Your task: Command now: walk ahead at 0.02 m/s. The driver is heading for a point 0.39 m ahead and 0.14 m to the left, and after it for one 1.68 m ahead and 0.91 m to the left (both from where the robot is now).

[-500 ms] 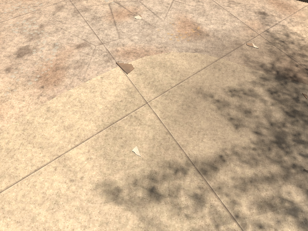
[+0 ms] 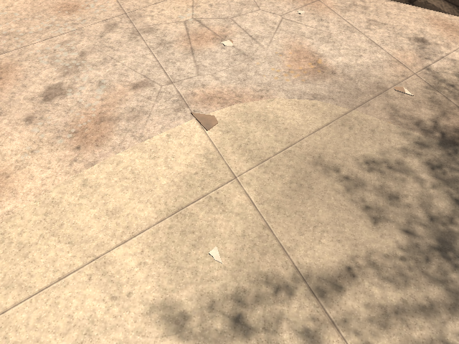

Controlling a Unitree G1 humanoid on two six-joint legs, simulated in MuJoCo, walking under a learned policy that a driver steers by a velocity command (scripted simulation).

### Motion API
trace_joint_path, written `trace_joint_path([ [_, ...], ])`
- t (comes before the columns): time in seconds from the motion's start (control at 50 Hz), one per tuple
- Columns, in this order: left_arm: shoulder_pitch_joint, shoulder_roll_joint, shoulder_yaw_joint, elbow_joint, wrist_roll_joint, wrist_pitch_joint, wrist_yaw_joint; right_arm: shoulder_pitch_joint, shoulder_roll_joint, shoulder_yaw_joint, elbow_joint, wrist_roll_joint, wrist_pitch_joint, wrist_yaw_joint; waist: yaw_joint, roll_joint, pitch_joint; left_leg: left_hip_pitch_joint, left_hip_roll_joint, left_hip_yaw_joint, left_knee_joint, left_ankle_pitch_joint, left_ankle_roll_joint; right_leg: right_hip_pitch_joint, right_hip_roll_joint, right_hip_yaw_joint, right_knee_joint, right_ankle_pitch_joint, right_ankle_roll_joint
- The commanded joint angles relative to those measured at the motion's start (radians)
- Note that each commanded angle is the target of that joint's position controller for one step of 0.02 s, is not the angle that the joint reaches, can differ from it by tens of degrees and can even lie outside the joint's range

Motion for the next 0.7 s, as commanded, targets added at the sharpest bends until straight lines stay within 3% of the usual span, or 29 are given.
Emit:
trace_joint_path([
  [0.02, -0.032, 0.109, 0.02, -0.039, 0.005, -0.007, 0.013, 0.023, -0.115, -0.02, -0.01, 0.0, -0.023, 0.002, 0.019, 0.112, 0.06, -0.144, 0.03, -0.051, -0.25, -0.184, 0.05, 0.087, -0.059, 0.072, -0.088, -0.103, 0.007],
  [0.08, 0.009, 0.112, 0.02, -0.003, 0.0, -0.01, 0.015, 0.039, -0.099, -0.021, 0.002, 0.008, -0.049, 0.007, 0.011, 0.052, 0.004, -0.03, 0.015, -0.029, -0.203, 0.058, 0.03, 0.092, -0.069, 0.08, -0.067, 0.039, -0.02],
  [0.12, 0.012, 0.106, 0.019, 0.008, -0.006, -0.013, 0.011, 0.065, -0.094, -0.02, 0.014, 0.012, -0.049, 0.008, 0.001, 0.034, -0.027, 0.02, 0.01, -0.019, -0.18, 0.153, 0.035, 0.099, -0.073, 0.078, -0.058, 0.115, -0.023],
  [0.34, 0.033, 0.118, 0.022, 0.056, -0.011, 0.008, 0.018, 0.076, -0.091, -0.018, 0.03, 0.015, -0.034, 0.011, 0.002, 0.002, -0.04, 0.049, 0.002, -0.004, -0.175, 0.285, 0.045, 0.154, -0.078, 0.08, -0.033, 0.233, -0.015],
  [0.4, 0.033, 0.121, 0.023, 0.063, -0.011, 0.011, 0.02, 0.079, -0.087, -0.017, 0.034, 0.014, -0.032, 0.011, 0.004, 0.003, -0.032, 0.048, 0.0, 0.0, -0.18, 0.283, 0.045, 0.158, -0.079, 0.081, -0.034, 0.232, -0.013],
  [0.42, 0.05, 0.11, 0.021, 0.075, -0.011, 0.013, 0.02, 0.101, -0.079, -0.016, 0.047, 0.015, -0.03, 0.01, 0.003, 0.007, -0.053, 0.059, -0.008, 0.008, -0.189, 0.185, 0.048, 0.165, -0.066, 0.065, -0.031, 0.138, -0.012],
  [0.46, 0.05, 0.112, 0.027, 0.08, -0.02, 0.015, 0.019, 0.104, -0.104, -0.027, 0.049, 0.026, -0.025, 0.006, 0.002, 0.047, -0.005, 0.027, -0.002, -0.024, -0.212, -0.145, 0.091, 0.092, -0.015, 0.013, 0.03, -0.2, -0.017],
  [0.48, 0.033, 0.112, 0.028, 0.073, -0.02, 0.01, 0.017, 0.106, -0.123, -0.034, 0.042, 0.03, -0.026, 0.004, -0.005, 0.077, 0.046, 0.008, 0.037, -0.087, -0.247, -0.318, 0.126, 0.008, -0.002, 0.001, 0.069, -0.319, -0.019],
  [0.52, -0.028, 0.095, 0.026, 0.036, -0.025, -0.021, 0.007, 0.157, -0.174, -0.051, 0.043, 0.043, -0.044, 0.002, -0.032, 0.156, 0.134, 0.041, 0.199, -0.306, -0.363, -0.504, 0.217, -0.167, -0.01, -0.022, 0.214, -0.302, -0.025],
  [0.54, -0.051, 0.083, 0.023, 0.021, -0.029, -0.038, -0.001, 0.163, -0.186, -0.058, 0.045, 0.046, -0.058, 0.002, -0.035, 0.17, 0.174, 0.04, 0.269, -0.392, -0.391, -0.482, 0.256, -0.218, -0.046, 0.003, 0.274, -0.269, -0.035],
  [0.56, -0.06, 0.085, 0.024, 0.012, -0.033, -0.054, -0.009, 0.16, -0.174, -0.057, 0.041, 0.04, -0.071, 0.004, -0.029, 0.16, 0.188, 0.063, 0.297, -0.413, -0.388, -0.4, 0.268, -0.265, -0.073, 0.025, 0.306, -0.281, -0.046],
  [0.6, -0.029, 0.087, 0.027, 0.012, -0.04, -0.074, -0.022, 0.128, -0.16, -0.056, 0.024, 0.043, -0.085, 0.014, 0.0, 0.14, 0.168, 0.09, 0.274, -0.336, -0.338, -0.243, 0.237, -0.234, -0.093, 0.027, 0.221, -0.305, -0.063],
  [0.64, 0.126, 0.098, 0.045, 0.078, -0.04, -0.08, -0.025, 0.061, -0.154, -0.053, -0.002, 0.052, -0.08, 0.025, 0.078, 0.104, 0.104, -0.079, 0.16, -0.187, -0.246, -0.113, 0.174, 0.121, -0.026, -0.038, 0.028, -0.14, -0.055],
  [0.66, 0.25, 0.14, 0.066, 0.116, -0.033, -0.078, -0.022, 0.019, -0.149, -0.049, -0.024, 0.049, -0.082, 0.028, 0.132, 0.051, 0.057, -0.188, 0.089, -0.112, -0.1, 0.052, 0.136, 0.303, -0.05, 0.033, -0.004, -0.1, -0.062],
  [0.68, 0.403, 0.239, 0.095, 0.142, -0.03, -0.082, -0.016, -0.021, -0.09, -0.033, -0.067, 0.046, -0.089, 0.027, 0.182, -0.201, 0.004, -0.372, -0.052, 0.05, 0.268, 0.042, 0.057, 0.463, -0.261, 0.374, -0.175, -0.227, -0.148],
  [0.7, 0.474, 0.255, 0.088, 0.151, -0.014, -0.096, -0.026, -0.02, -0.064, -0.029, -0.089, 0.053, -0.104, 0.021, 0.184, -0.292, -0.062, -0.494, -0.121, -0.043, 0.55, -0.269, 0.043, 0.518, -0.438, 0.718, -0.294, -0.211, -0.25],
])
